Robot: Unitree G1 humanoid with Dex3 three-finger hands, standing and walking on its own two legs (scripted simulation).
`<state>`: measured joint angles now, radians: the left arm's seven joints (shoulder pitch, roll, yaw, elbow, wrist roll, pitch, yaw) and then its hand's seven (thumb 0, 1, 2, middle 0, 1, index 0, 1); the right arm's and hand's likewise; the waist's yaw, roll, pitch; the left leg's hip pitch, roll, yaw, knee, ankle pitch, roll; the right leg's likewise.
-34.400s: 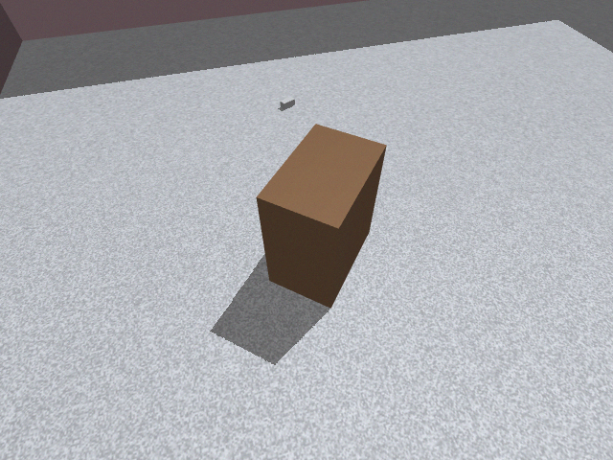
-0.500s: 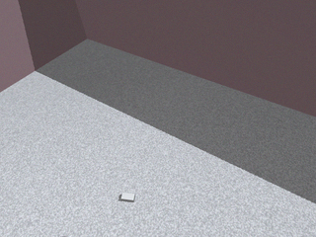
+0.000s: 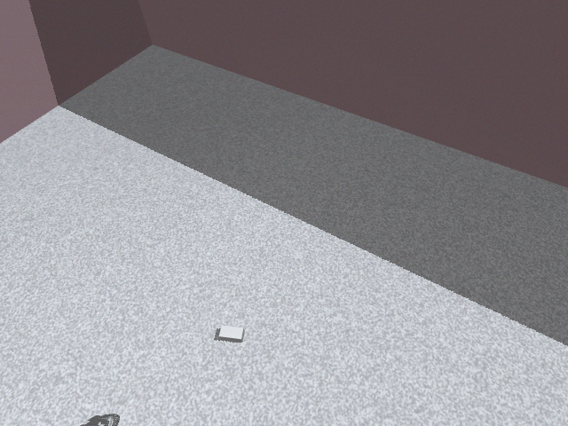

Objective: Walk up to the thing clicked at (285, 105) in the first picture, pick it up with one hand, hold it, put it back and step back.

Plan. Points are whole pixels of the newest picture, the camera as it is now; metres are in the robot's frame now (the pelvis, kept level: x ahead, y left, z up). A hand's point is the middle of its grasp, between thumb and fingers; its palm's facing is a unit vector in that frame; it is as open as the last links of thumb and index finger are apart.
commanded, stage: walk up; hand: left
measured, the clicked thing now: (232, 333) +0.44 +0.23 -0.76
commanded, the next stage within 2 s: none
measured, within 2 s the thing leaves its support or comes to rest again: neither
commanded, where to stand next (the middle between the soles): +0.06 -0.01 m, yaw +0 degrees
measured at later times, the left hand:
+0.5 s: hand out of the picture +0.03 +0.30 -0.18, palm faces -0.08 -0.93 -0.37, open 7.4 cm
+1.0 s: hand out of the picture -0.09 +0.29 -0.16, palm faces -0.01 -0.92 -0.40, open 7.4 cm
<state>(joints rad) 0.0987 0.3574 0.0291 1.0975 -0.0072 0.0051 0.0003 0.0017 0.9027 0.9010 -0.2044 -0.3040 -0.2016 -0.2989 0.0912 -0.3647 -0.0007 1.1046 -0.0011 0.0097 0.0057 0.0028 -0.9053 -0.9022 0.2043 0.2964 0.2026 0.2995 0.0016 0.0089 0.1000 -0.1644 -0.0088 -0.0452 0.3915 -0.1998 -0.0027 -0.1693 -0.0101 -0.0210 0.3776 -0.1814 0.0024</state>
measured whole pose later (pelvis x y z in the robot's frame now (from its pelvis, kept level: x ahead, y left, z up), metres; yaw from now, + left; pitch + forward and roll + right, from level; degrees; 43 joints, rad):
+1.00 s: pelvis -0.23 +0.03 -0.03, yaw +0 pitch -2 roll +1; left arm 0.10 0.38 0.07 0.73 0.03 0.07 0.02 0.00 0.90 0.90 -0.21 -0.30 -0.20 -0.30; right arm 0.13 -0.39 -0.04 0.86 -0.02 0.02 -0.04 0.00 -0.91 -0.90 0.20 0.30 0.20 0.30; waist 0.01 -0.03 0.21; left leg -0.26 -0.05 -0.03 0.66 -0.37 -0.01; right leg -0.42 -0.02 0.02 0.70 -0.25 0.00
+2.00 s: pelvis -0.33 +0.00 -0.01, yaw -2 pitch -4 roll +1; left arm 0.23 0.39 0.06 0.90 0.00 -0.01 -0.01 0.00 0.90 0.90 -0.20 -0.30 -0.20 -0.30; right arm 0.21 -0.35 -0.05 0.89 -0.04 -0.03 0.01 0.00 -0.90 -0.90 0.21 0.30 0.20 0.30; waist 0.00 -0.05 0.11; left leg -0.21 -0.01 0.02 0.52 -0.25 0.02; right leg -0.36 -0.03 0.05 0.80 -0.40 -0.01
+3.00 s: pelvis -0.32 -0.01 +0.00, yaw -1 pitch -3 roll +0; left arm 0.11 0.35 0.00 1.14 0.01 -0.02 -0.01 0.00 0.90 0.90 -0.20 -0.30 -0.20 -0.30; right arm 0.07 -0.34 -0.01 1.10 -0.01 -0.01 0.01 0.00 -0.91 -0.90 0.20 0.30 0.20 0.30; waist 0.02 0.01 0.06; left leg -0.09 0.00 -0.03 0.35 -0.22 -0.02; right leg -0.17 -0.05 -0.03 0.36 -0.14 0.03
